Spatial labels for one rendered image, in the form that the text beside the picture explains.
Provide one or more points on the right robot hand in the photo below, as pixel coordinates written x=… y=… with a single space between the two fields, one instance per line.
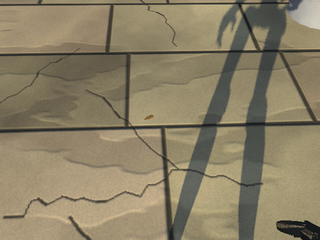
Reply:
x=304 y=230

